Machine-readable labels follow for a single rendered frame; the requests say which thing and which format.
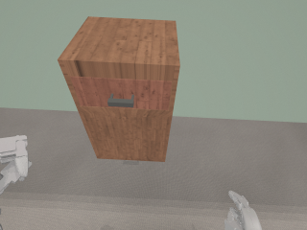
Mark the robot left hand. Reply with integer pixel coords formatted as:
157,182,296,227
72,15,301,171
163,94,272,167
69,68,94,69
0,135,32,195

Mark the cabinet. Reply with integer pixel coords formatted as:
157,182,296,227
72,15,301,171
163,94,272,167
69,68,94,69
58,16,180,162

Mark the drawer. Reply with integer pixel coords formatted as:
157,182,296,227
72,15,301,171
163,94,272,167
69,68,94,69
70,76,172,110

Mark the robot right hand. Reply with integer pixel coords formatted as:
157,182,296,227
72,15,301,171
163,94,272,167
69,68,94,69
224,191,262,230

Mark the handle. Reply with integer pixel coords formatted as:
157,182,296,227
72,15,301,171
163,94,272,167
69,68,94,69
107,93,134,107

